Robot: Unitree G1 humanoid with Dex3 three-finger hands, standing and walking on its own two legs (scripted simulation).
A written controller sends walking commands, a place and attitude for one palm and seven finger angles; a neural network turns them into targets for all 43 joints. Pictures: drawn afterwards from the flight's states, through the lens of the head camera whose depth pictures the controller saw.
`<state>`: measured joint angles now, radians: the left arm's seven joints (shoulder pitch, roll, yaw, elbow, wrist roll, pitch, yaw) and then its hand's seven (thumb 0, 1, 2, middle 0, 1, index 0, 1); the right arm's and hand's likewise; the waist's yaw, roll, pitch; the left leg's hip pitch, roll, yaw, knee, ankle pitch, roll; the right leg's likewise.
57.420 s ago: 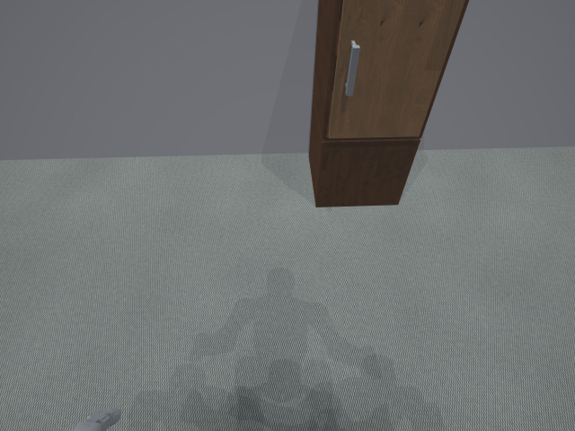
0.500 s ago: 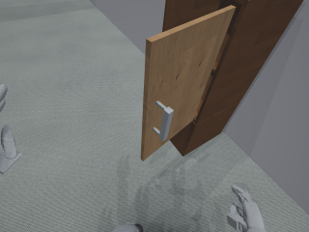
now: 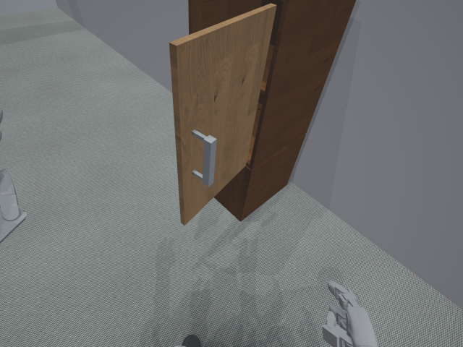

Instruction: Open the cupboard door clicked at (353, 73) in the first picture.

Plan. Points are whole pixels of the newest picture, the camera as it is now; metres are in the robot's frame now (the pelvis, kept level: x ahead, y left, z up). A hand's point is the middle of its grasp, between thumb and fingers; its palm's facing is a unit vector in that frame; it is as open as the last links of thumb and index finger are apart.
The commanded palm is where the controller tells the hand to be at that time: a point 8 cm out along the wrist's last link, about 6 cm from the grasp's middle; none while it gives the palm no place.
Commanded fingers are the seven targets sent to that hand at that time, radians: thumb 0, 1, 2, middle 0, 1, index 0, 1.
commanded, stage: stop stepping back and stand still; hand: left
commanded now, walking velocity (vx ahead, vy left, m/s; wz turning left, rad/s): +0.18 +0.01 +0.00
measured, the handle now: (202, 158) +0.57 +0.07 -0.04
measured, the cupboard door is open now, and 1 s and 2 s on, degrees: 100 100 100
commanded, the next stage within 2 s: let the arm hang, fingers relaxed in 0.60 s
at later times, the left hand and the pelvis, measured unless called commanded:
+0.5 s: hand out of the picture +0.13 +0.27 +0.19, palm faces +0.40 -0.76 -0.51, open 7.4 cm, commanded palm +0.07 +0.31 +0.19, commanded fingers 0.00 0.90 0.90 -0.20 -0.30 -0.20 -0.30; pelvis -0.07 +0.01 +0.00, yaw +1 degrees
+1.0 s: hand out of the picture +0.02 +0.16 -0.15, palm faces +0.18 -0.97 -0.17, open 7.0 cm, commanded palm none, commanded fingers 0.00 0.90 0.90 -0.20 -0.30 -0.20 -0.30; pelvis -0.06 -0.01 +0.00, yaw +7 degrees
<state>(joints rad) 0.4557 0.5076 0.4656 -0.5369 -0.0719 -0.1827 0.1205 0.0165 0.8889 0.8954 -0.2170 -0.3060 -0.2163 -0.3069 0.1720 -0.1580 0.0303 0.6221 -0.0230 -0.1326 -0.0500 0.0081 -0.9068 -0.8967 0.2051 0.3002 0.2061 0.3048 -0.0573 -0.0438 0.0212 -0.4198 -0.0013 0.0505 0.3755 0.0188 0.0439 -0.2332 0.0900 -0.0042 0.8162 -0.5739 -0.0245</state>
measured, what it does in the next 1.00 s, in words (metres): steps on the spot: right foot, then left foot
